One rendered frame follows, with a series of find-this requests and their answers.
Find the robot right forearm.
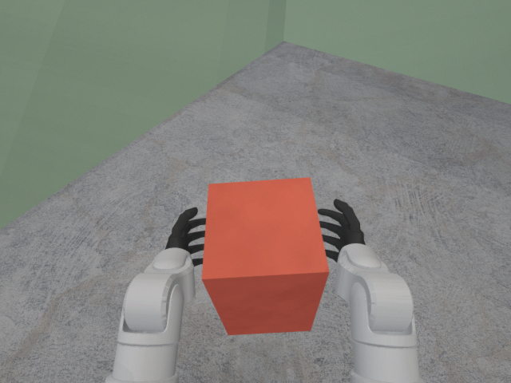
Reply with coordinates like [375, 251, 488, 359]
[335, 243, 426, 383]

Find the left robot hand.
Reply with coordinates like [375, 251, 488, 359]
[165, 207, 206, 266]

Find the right robot hand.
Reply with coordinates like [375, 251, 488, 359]
[318, 199, 366, 262]

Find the robot left forearm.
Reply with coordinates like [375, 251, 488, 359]
[105, 247, 196, 383]

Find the carton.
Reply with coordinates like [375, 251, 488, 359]
[202, 177, 330, 335]

